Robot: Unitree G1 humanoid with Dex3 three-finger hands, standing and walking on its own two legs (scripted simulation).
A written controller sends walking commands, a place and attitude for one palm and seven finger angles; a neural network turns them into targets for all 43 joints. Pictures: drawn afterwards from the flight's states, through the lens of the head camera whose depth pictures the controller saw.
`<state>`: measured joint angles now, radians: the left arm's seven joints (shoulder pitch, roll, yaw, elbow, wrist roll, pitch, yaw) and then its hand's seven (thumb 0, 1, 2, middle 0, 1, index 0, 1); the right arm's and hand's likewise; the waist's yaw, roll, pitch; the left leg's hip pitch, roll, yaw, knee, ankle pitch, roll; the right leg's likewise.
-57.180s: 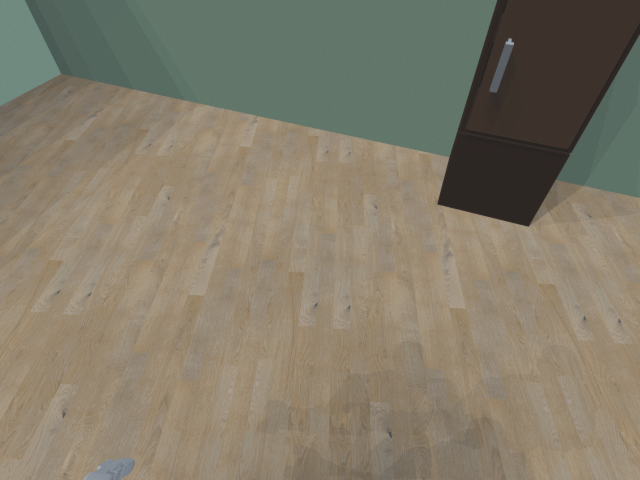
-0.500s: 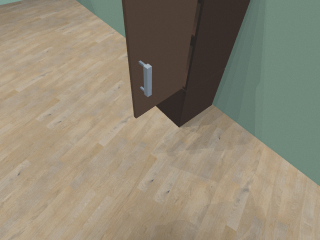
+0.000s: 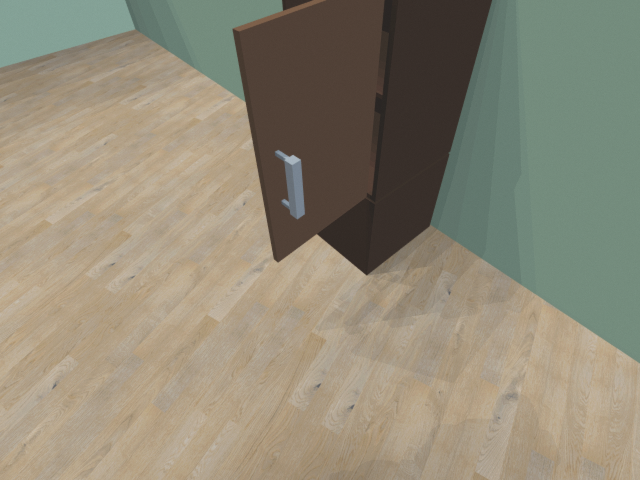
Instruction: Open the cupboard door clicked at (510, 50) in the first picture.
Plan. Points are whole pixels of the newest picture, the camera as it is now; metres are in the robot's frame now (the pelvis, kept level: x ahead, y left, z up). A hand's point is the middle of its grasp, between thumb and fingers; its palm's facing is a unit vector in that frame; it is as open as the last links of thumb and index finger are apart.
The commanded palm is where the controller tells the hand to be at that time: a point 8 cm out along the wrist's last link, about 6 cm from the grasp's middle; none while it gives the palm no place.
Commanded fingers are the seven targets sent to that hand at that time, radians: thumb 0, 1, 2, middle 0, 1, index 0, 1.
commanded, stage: let the arm hang, fingers relaxed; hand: left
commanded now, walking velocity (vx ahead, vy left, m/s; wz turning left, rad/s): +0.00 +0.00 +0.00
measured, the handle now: (288, 184) +0.71 +0.12 -0.09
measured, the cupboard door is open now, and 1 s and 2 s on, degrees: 93 93 93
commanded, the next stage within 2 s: look to check the result in 0.16 s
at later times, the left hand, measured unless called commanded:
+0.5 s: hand out of the picture +0.04 +0.19 -0.17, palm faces +0.03 -0.96 -0.26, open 7.4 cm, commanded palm none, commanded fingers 0.00 0.90 0.90 -0.20 -0.30 -0.20 -0.30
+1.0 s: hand out of the picture +0.09 +0.20 -0.16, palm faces +0.01 -0.95 -0.31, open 7.4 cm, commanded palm none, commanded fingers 0.00 0.90 0.90 -0.20 -0.30 -0.20 -0.30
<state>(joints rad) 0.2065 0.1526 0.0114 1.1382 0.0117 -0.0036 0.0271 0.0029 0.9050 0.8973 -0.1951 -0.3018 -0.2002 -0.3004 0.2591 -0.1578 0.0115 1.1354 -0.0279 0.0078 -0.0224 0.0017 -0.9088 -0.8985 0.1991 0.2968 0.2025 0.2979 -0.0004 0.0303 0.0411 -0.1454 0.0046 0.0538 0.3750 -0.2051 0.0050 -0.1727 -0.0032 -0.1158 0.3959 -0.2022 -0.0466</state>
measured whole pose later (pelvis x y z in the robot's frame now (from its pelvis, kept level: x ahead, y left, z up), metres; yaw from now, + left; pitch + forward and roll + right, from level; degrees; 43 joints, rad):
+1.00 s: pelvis +0.02 -0.02 +0.00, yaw +0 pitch -1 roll +0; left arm 0.13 0.25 0.02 1.13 0.01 -0.02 0.02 0.00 0.90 0.90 -0.20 -0.30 -0.20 -0.30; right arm 0.16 -0.28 0.00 1.12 -0.02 0.01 -0.02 0.00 -0.90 -0.90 0.20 0.30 0.20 0.30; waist 0.00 0.03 0.05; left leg -0.08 0.04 0.04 0.31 -0.21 -0.03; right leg -0.10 0.03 -0.13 0.32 -0.20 -0.07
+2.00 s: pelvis +0.04 -0.01 +0.00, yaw +0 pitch -1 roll +0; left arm 0.10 0.29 0.01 1.13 0.01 -0.02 0.01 0.00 0.90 0.90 -0.20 -0.30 -0.20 -0.30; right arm 0.13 -0.31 0.00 1.12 -0.02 0.00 -0.01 0.00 -0.90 -0.90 0.20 0.30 0.20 0.30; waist 0.00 0.02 0.05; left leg -0.06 0.02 0.05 0.28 -0.21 -0.02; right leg -0.08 0.02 -0.12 0.29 -0.20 -0.06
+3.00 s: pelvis +0.01 -0.01 -0.01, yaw -10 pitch +0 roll +1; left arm 0.15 0.23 0.05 1.01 0.03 0.08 -0.01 0.00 0.90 0.90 -0.20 -0.30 -0.20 -0.30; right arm 0.21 -0.22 -0.03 1.02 -0.03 0.03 -0.04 0.00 -0.90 -0.90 0.20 0.30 0.20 0.30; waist 0.00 -0.02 0.11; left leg -0.16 0.08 0.21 0.51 -0.33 -0.02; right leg -0.35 0.05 0.00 0.78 -0.42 -0.03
